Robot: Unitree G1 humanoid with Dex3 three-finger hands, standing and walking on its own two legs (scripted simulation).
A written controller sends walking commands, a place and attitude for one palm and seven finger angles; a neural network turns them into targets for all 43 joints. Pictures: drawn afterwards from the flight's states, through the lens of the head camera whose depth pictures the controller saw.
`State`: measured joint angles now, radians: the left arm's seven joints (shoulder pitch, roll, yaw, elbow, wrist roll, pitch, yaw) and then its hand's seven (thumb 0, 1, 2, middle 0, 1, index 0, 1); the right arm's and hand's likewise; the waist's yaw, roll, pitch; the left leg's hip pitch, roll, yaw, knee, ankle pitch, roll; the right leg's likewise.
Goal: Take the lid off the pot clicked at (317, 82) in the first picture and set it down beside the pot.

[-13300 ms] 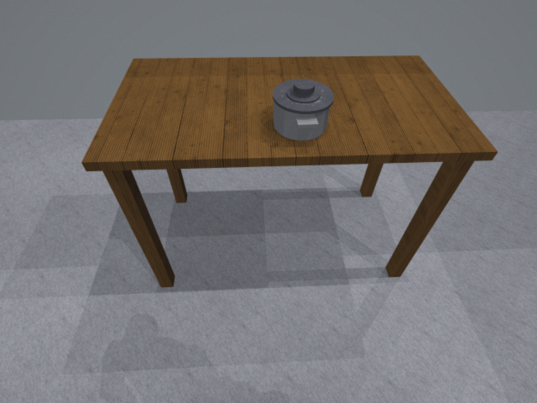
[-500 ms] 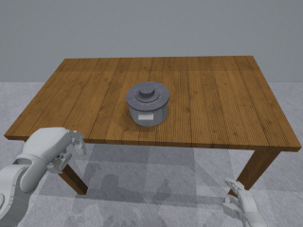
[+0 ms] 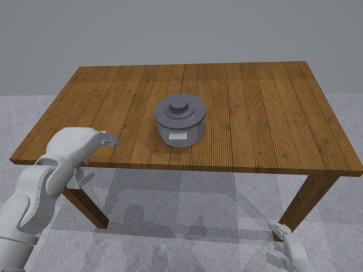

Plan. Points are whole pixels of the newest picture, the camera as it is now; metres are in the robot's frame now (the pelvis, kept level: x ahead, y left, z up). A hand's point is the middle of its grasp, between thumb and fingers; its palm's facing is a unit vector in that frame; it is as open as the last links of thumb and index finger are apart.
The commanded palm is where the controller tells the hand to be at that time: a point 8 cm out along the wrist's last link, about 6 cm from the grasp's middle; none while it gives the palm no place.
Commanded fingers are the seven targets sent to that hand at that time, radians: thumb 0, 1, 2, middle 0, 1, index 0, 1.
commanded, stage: move the open hand above the knob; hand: left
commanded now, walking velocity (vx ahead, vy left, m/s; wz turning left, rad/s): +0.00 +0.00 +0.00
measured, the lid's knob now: (179, 104) +0.55 +0.08 +0.05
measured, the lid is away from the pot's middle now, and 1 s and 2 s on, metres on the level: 0.00 0.00 0.00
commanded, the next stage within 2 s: none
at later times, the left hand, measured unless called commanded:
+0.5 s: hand (115, 145) +0.35 +0.20 +0.10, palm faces -0.27 -0.10 -0.96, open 10.0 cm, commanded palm +0.34 +0.20 +0.19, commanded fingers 0.00 -0.27 1.39 -0.84 -0.08 -0.84 -0.08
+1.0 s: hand (143, 113) +0.43 +0.15 +0.12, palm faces -0.22 -0.11 -0.97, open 10.0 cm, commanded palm +0.42 +0.16 +0.19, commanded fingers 0.00 -0.27 1.39 -0.84 -0.08 -0.84 -0.08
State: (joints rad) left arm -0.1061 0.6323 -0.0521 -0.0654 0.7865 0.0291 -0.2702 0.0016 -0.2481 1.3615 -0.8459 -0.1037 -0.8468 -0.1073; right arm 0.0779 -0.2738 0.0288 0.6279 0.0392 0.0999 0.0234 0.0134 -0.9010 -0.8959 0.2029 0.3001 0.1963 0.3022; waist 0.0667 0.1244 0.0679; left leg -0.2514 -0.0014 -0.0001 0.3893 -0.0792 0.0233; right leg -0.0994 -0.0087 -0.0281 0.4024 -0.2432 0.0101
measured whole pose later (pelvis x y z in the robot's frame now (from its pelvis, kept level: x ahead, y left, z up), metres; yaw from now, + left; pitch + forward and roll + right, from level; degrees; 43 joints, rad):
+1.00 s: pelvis +0.03 -0.01 +0.00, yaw -1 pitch +1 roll +1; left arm -0.61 0.45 -0.25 0.34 0.82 0.28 -0.31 0.00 -0.27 1.40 -0.84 -0.08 -0.84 -0.09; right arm 0.11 -0.29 0.02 0.65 0.06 0.14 0.07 0.01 -0.90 -0.90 0.20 0.30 0.19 0.30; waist 0.01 0.11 0.01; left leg -0.30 -0.01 0.02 0.40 -0.13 0.01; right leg -0.17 -0.02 -0.01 0.45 -0.30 0.00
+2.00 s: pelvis +0.05 -0.01 +0.00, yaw -3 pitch +6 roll +1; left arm -1.04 0.30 -0.29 0.95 0.87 0.35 -0.25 0.00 -0.27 1.40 -0.84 -0.08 -0.84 -0.09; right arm 0.25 -0.28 0.00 0.74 0.05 0.12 0.02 0.01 -0.90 -0.90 0.20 0.30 0.20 0.30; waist -0.08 0.08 -0.05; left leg -0.37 0.00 0.06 0.42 -0.16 0.02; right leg -0.25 -0.02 0.04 0.47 -0.32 0.01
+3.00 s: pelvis +0.05 +0.00 +0.00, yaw -3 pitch +7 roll +1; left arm -1.04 0.27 -0.30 0.99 0.86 0.29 -0.23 0.00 -0.27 1.40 -0.84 -0.08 -0.84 -0.09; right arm 0.24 -0.27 -0.01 0.75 0.05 0.10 0.01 0.01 -0.90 -0.90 0.20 0.30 0.20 0.30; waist -0.08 0.07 -0.06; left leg -0.40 0.00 0.06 0.45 -0.17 0.02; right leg -0.28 -0.02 0.03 0.48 -0.33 0.01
